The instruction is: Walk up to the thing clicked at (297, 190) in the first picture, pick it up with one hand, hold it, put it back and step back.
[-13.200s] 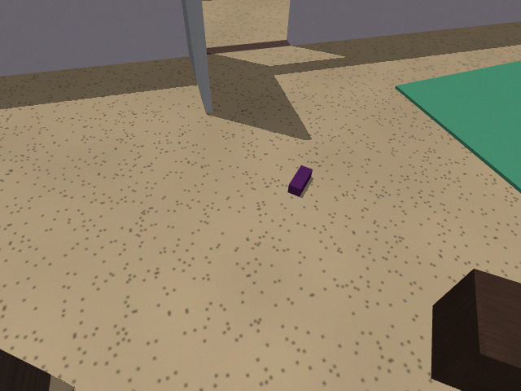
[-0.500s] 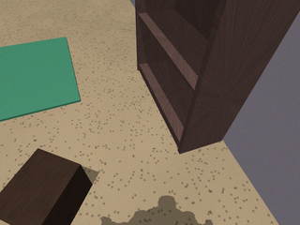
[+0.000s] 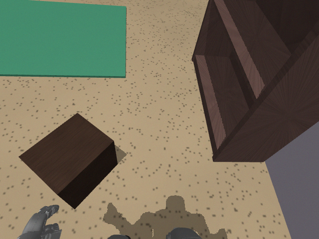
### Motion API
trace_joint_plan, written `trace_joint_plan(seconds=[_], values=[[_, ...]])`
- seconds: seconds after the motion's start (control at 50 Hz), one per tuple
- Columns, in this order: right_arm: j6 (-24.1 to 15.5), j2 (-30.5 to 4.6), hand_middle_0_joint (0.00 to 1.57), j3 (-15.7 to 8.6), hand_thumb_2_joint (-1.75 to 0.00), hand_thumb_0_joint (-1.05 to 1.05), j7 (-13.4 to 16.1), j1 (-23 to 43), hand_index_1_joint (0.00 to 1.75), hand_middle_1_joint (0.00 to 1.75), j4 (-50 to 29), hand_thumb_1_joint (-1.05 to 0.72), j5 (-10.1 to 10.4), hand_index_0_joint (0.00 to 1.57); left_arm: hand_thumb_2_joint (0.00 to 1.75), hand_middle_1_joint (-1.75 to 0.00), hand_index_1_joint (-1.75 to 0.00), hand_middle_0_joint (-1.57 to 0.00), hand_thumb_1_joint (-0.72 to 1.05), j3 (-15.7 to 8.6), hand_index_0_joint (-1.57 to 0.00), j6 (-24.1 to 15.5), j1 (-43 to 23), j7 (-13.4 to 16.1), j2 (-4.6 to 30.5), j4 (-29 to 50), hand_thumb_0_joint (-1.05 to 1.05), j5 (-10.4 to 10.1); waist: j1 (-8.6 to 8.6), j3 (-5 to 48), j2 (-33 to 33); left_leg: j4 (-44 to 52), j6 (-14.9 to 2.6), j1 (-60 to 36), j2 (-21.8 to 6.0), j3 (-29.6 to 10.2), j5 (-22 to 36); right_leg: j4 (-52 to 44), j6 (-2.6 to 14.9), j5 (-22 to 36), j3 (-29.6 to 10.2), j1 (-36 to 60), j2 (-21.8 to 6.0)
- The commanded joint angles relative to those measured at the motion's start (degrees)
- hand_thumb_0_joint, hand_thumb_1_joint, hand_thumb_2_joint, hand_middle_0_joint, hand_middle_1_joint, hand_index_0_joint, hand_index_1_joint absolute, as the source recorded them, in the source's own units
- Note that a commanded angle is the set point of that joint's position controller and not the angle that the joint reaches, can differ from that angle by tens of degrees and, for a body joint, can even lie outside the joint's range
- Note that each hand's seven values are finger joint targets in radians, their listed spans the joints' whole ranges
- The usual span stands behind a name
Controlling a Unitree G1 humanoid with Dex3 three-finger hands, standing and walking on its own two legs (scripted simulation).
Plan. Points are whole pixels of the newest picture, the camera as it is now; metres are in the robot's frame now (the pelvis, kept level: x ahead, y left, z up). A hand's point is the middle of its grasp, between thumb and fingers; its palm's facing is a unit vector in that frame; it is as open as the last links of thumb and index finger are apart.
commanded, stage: walk up
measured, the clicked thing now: out of the picture +0.20 +1.38 -0.74
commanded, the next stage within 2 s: none
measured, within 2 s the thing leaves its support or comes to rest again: neither
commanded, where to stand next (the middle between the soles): +0.06 +0.00 m, yaw +121 degrees
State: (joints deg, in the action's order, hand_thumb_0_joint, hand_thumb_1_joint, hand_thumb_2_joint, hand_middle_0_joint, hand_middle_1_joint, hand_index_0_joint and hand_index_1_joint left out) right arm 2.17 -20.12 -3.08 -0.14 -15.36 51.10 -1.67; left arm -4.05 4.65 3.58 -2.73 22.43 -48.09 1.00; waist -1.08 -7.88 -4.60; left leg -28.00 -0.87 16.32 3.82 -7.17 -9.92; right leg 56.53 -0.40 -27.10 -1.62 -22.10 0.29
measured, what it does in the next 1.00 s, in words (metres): steps to the right, turning left: right foot, then left foot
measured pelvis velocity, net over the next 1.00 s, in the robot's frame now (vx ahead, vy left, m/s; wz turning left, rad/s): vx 0.05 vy -0.10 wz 0.98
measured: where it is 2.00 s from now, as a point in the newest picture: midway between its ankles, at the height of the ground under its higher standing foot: outside the picture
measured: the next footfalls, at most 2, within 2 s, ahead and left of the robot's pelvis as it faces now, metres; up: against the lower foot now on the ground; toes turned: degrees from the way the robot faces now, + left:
right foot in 0.22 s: +0.06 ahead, -0.14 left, +0.00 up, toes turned +15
left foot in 0.62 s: -0.02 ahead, +0.07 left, +0.00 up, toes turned +35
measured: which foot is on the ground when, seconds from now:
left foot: down 0.00-0.22, up 0.24-0.60, down 0.62-0.92, up 0.94-1.00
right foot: up 0.00-0.20, down 0.22-0.62, up 0.64-0.90, down 0.92-1.00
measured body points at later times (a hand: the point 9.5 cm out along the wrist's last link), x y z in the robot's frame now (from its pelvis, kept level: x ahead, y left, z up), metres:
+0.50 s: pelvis -0.01 -0.07 +0.00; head +0.02 -0.06 +0.45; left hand -0.06 +0.26 -0.10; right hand +0.23 -0.31 -0.10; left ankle -0.05 +0.08 -0.70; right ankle +0.02 -0.15 -0.74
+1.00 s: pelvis +0.05 -0.10 -0.01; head +0.08 -0.07 +0.43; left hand -0.13 +0.19 -0.10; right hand +0.38 -0.18 -0.11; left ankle -0.05 +0.01 -0.70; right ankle +0.16 -0.14 -0.74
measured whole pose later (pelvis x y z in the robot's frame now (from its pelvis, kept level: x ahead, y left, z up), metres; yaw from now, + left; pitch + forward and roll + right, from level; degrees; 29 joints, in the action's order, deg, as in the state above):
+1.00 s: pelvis +0.05 -0.10 -0.01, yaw +56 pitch -2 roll +0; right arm 4.1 -23.2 -3.6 -0.5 -14.4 37.2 -1.8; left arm -3.3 0.4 10.0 -1.1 22.3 -40.0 1.4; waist 0.8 -6.9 0.7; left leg -53.3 0.6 25.5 5.1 -10.2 -26.2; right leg 38.0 0.9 -17.3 4.1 -18.6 -2.7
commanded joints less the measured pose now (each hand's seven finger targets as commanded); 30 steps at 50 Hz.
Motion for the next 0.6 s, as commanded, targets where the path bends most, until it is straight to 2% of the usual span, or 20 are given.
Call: trace_joint_plan(seconds=[0.0, 0.04, 0.1, 0.14, 0.16, 0.18, 0.2, 0.22, 0.24, 0.26, 0.28, 0.3, 0.34, 0.38, 0.42, 0.44, 0.5, 0.54, 0.56, 0.58], values=[[-2.25, -15.29, 0.20, -4.14, -0.90, 0.00, 1.51, -0.77, 0.30, 0.30, -7.43, -0.90, 0.08, 0.20, 0.90, -0.30, -0.30, -0.20, 0.90, -2.54, -0.20, -0.90, -0.79, 0.26, 8.67, 6.54, 0.00, 0.64, 0.70, 11.75, 11.12, 8.99, -9.70, -13.40, -12.56, -19.64, 12.04, -3.72, -0.62, 0.94, -2.35, -4.46, 1.42], [-2.00, -15.98, 0.20, -4.44, -0.90, 0.00, 1.52, -0.83, 0.30, 0.30, -8.49, -0.90, -0.03, 0.20, 0.90, -0.30, -0.30, -0.20, 0.90, -2.35, -0.20, -1.12, -0.78, 0.47, 7.89, 7.48, 0.00, 0.46, 0.54, 11.53, 12.77, 8.50, -10.75, -10.58, -13.42, -21.54, 13.87, -7.34, -0.35, 0.02, -2.41, -1.14, 2.13], [-1.46, -16.56, 0.20, -4.72, -0.90, 0.00, 1.37, 2.05, 0.30, 0.30, -11.38, -0.90, -0.23, 0.20, 0.90, -0.30, -0.30, -0.20, 0.90, -2.52, -0.20, -1.73, 2.13, 0.82, 7.53, 7.85, 0.00, 0.18, 1.85, 11.69, 14.99, 7.79, -10.07, -4.49, -12.78, -23.16, 12.67, -13.66, 0.80, 1.00, -2.81, 5.40, 3.17], [-0.85, -16.17, 0.20, -4.52, -0.90, 0.00, 1.09, 4.22, 0.30, 0.30, -13.39, -0.90, -0.37, 0.20, 0.90, -0.30, -0.30, -0.20, 0.90, -3.02, -0.20, -2.38, 5.59, 1.01, 7.72, 7.31, 0.00, -0.02, 3.68, 12.72, 14.48, 6.33, -7.83, 0.01, -10.23, -23.27, 9.89, -24.10, 1.96, 2.69, -2.98, 13.17, 4.03], [-0.58, -15.19, 0.20, -4.13, -0.90, 0.00, 1.10, 6.57, 0.30, 0.30, -14.34, -0.90, -0.01, 0.20, 0.90, -0.30, -0.30, -0.20, 0.90, -3.54, -0.20, -2.64, 9.60, 1.28, 8.29, 6.06, 0.00, 0.02, 6.47, 13.20, 12.41, 4.61, -5.59, 5.34, -8.08, -20.69, 4.19, -31.96, 2.88, 9.41, -1.85, 20.11, 2.97], [-0.51, -11.68, 0.20, -3.02, -0.90, 0.00, 1.06, 6.65, 0.30, 0.30, -15.21, -0.90, 0.52, 0.20, 0.90, -0.30, -0.30, -0.20, 0.90, -4.50, -0.20, -2.90, 11.37, 1.69, 11.72, 5.76, 0.00, 0.76, 7.35, 12.49, 4.18, -1.36, -2.45, 12.09, -2.05, -15.11, -7.74, -39.44, 5.01, 6.26, -8.70, 24.11, -3.38], [-0.53, -8.19, 0.20, -2.16, -0.90, 0.00, 1.25, 2.25, 0.30, 0.30, -15.00, -0.90, 0.82, 0.20, 0.90, -0.30, -0.30, -0.20, 0.90, -5.26, -0.20, -3.14, 8.28, 1.93, 16.59, 7.72, 0.00, 1.53, 4.80, 11.81, -9.86, -14.81, 0.34, 19.87, 5.76, -5.45, -22.03, -45.29, 8.23, -2.96, -25.76, 25.04, -18.01], [-0.30, -11.13, 0.20, -3.27, -0.90, 0.00, 1.87, 0.01, 0.30, 0.30, -13.94, -0.90, -0.58, 0.20, 0.90, -0.30, -0.30, -0.20, 0.90, -5.80, -0.20, -2.93, 0.91, 1.62, 18.07, 10.10, 0.00, 1.98, 3.18, 8.43, -8.27, -24.80, 2.58, 19.31, 1.46, -1.10, -21.91, -47.95, 13.92, -8.26, -29.65, 12.24, -26.52], [0.05, -13.91, 0.20, -4.10, -0.90, 0.00, 1.52, -0.05, 0.30, 0.30, -12.52, -0.90, -0.38, 0.20, 0.90, -0.30, -0.30, -0.20, 0.90, -5.19, -0.20, -3.14, -2.41, 1.26, 16.10, 10.63, 0.00, 1.66, 1.13, 4.30, -4.08, -30.40, 2.33, 14.66, -0.78, -0.42, -18.86, -48.72, 15.50, -8.47, -27.00, 3.36, -25.14], [-0.03, -13.79, 0.20, -4.31, -0.90, 0.00, 0.65, 0.00, 0.30, 0.30, -11.58, -0.90, -0.21, 0.20, 0.90, -0.30, -0.30, -0.20, 0.90, -4.28, -0.20, -3.75, -3.16, 1.24, 12.78, 10.49, 0.00, 1.55, 0.28, 2.73, -1.99, -32.28, 2.07, 12.85, -1.50, -1.25, -14.69, -47.12, 13.97, -2.96, -21.78, 2.73, -20.16], [-0.18, -13.20, 0.20, -4.18, -0.90, 0.00, -0.26, -0.62, 0.30, 0.30, -11.58, -0.90, 0.02, 0.20, 0.90, -0.30, -0.30, -0.20, 0.90, -3.80, -0.20, -4.22, -3.17, 1.30, 10.99, 9.81, 0.00, 1.43, -0.19, 3.39, -1.30, -32.71, 1.74, 12.77, -1.96, -0.85, -10.36, -44.89, 11.22, 2.34, -14.91, 5.38, -15.41], [-0.30, -13.40, 0.20, -4.07, -0.90, 0.00, -1.11, -1.95, 0.30, 0.30, -11.78, -0.90, -0.10, 0.20, 0.90, -0.30, -0.30, -0.20, 0.90, -4.09, -0.20, -4.40, -3.68, 1.34, 11.37, 9.58, 0.00, 1.41, -0.79, 5.51, -2.60, -33.43, 1.61, 13.52, -2.71, -0.04, -8.15, -42.63, 10.23, 6.07, -9.58, 9.42, -13.30], [-0.81, -12.41, 0.20, -3.27, -0.90, 0.00, -2.05, -1.16, 0.30, 0.30, -11.58, -0.90, 0.31, 0.20, 0.90, -0.30, -0.30, -0.20, 0.90, -4.38, -0.20, -4.73, 0.32, 0.83, 11.17, 9.50, 0.00, 1.25, 1.73, 5.49, -3.61, -27.87, 1.51, 15.48, -4.21, 3.90, -8.45, -40.33, 9.53, 12.64, -4.73, 15.81, -12.81], [-0.83, -12.27, 0.20, -2.91, -0.90, 0.00, -2.34, 2.95, 0.30, 0.30, -12.86, -0.90, 0.36, 0.20, 0.90, -0.30, -0.30, -0.20, 0.90, -4.76, -0.20, -4.82, 4.40, 0.28, 12.41, 9.66, 0.00, 1.40, 4.97, 4.79, -5.51, -22.25, 1.81, 16.16, -5.20, 6.20, -10.88, -40.77, 11.29, 11.98, -4.25, 18.93, -15.19], [-1.01, -12.25, 0.20, -2.85, -0.90, 0.00, -2.54, 5.00, 0.30, 0.30, -13.93, -0.90, 0.39, 0.20, 0.90, -0.30, -0.30, -0.20, 0.90, -5.32, -0.20, -4.75, 6.35, -0.14, 14.41, 10.02, 0.00, 1.71, 6.14, 4.28, -5.63, -17.18, 1.76, 13.84, -5.77, 6.96, -12.03, -39.71, 12.03, 10.79, -3.01, 18.59, -17.05], [-1.21, -12.10, 0.20, -2.95, -0.90, 0.00, -2.54, 4.96, 0.30, 0.30, -13.88, -0.90, 0.51, 0.20, 0.90, -0.30, -0.30, -0.20, 0.90, -5.40, -0.20, -4.55, 6.60, -0.25, 14.72, 10.17, 0.00, 1.68, 6.16, 3.75, -5.00, -15.86, 1.62, 12.26, -5.40, 8.16, -11.67, -39.28, 11.36, 9.60, -1.36, 17.43, -16.57], [-1.79, -11.85, 0.20, -3.13, -0.90, 0.00, -2.24, 2.55, 0.30, 0.30, -13.40, -0.90, 1.12, 0.20, 0.90, -0.30, -0.30, -0.20, 0.90, -5.16, -0.20, -4.08, 6.24, -0.67, 15.31, 11.65, 0.00, 1.69, 5.07, 5.96, -5.49, -11.48, 0.96, 5.59, -4.00, 11.15, -10.73, -35.83, 10.52, 16.66, 2.10, 15.25, -17.77], [-2.15, -11.40, 0.20, -3.07, -0.90, 0.00, -1.74, -1.01, 0.30, 0.30, -12.79, -0.90, 1.25, 0.20, 0.90, -0.30, -0.30, -0.20, 0.90, -4.75, -0.20, -3.72, 5.52, -0.98, 14.94, 12.50, 0.00, 1.42, 2.99, 9.31, -3.43, -4.39, 0.09, 0.35, -2.93, 13.32, -9.05, -28.39, 9.38, 25.90, 6.24, 16.41, -18.65], [-2.46, -11.35, 0.20, -3.42, -0.90, 0.00, -1.26, -3.56, 0.30, 0.30, -12.37, -0.90, 1.06, 0.20, 0.90, -0.30, -0.30, -0.20, 0.90, -4.19, -0.20, -3.56, 6.18, -0.98, 14.30, 12.66, 0.00, 1.08, 1.64, 11.56, -1.12, 2.03, -0.57, -4.75, -1.80, 13.67, -6.17, -20.64, 7.28, 28.64, 9.89, 15.96, -17.34], [-2.75, -12.98, 0.20, -4.07, -0.90, 0.00, -0.59, -5.70, 0.30, 0.30, -12.01, -0.90, 0.62, 0.20, 0.90, -0.30, -0.30, -0.20, 0.90, -3.38, -0.20, -3.29, 7.86, -0.85, 12.15, 12.83, 0.00, 0.68, 0.57, 13.74, 3.96, 5.29, -3.18, -12.85, -1.66, 8.05, -6.93, -10.24, 4.15, 26.73, 12.34, 10.11, -13.95]])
